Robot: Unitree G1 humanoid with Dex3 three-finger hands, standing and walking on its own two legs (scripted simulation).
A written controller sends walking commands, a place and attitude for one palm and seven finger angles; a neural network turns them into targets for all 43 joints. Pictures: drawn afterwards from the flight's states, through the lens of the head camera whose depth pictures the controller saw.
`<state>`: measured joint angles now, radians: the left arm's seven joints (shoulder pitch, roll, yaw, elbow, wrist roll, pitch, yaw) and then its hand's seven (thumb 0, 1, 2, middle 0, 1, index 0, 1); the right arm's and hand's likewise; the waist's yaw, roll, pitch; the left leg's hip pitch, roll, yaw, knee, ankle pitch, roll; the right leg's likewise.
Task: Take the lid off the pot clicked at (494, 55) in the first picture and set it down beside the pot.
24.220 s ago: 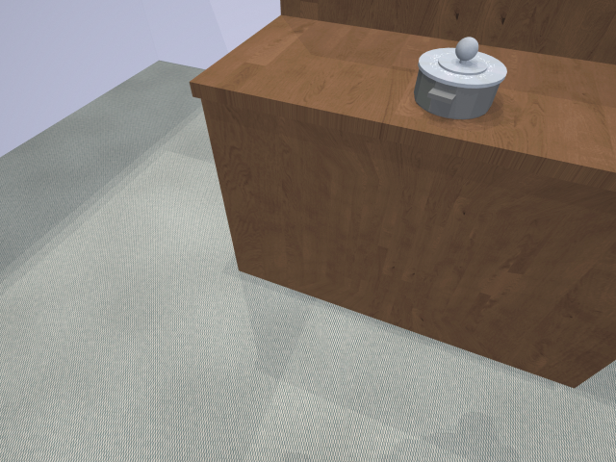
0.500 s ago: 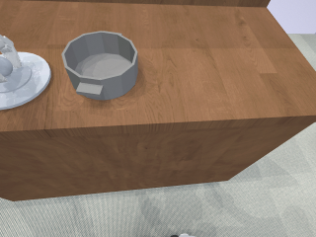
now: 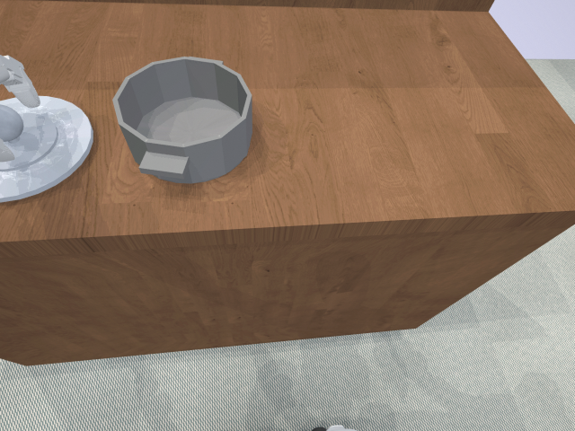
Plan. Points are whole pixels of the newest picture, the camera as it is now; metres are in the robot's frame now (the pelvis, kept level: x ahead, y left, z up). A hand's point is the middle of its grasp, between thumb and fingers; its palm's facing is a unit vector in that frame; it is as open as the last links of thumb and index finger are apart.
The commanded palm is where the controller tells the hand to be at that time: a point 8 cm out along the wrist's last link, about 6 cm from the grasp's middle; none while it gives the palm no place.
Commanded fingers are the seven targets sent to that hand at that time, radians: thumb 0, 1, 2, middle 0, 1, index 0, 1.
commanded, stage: open the fingers wide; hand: left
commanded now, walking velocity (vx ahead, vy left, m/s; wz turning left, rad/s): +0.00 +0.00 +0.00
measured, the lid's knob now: (0, 123) +0.50 +0.35 +0.12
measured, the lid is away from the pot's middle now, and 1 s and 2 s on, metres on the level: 0.23 0.23 0.23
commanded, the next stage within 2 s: raise the empty hand in 0.18 s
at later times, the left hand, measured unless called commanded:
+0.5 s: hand out of the picture +0.47 +0.35 +0.16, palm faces -0.36 -0.13 -0.92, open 11.0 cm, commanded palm +0.49 +0.34 +0.23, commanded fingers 0.00 -0.10 0.82 -0.43 -0.70 -0.43 -0.70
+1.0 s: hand out of the picture +0.48 +0.35 +0.21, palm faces -0.31 -0.14 -0.94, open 11.0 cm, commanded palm +0.49 +0.35 +0.28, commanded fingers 0.00 -0.10 0.82 -0.43 -0.70 -0.43 -0.70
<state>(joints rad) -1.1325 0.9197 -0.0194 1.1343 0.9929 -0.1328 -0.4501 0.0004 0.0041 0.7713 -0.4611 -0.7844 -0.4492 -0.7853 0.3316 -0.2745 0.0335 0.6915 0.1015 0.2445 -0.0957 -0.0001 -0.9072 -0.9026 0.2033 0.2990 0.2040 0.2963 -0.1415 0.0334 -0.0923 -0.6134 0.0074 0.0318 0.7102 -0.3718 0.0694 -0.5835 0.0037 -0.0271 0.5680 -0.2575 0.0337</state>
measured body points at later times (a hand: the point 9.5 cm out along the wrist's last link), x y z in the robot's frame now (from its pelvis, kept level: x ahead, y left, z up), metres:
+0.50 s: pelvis +0.00 +0.00 +0.00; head +0.08 +0.02 +0.44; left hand +0.48 +0.35 +0.21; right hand +0.02 -0.28 -0.11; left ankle -0.03 +0.07 -0.72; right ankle +0.00 -0.15 -0.72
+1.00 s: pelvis +0.00 +0.00 +0.01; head +0.08 +0.02 +0.45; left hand +0.49 +0.35 +0.26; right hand +0.02 -0.27 -0.11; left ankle -0.03 +0.07 -0.72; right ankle +0.00 -0.15 -0.72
